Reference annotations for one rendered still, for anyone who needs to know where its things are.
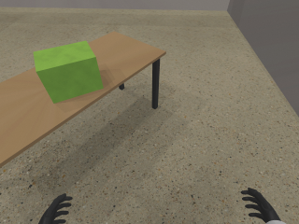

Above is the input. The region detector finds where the carton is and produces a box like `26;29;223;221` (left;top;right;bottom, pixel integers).
33;40;104;104

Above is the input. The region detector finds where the robot right hand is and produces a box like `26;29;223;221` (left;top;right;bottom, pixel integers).
241;188;281;223

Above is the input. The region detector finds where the robot left hand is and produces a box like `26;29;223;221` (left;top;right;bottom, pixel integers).
38;193;73;224

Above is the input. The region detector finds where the table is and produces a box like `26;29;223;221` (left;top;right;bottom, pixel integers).
0;31;166;168

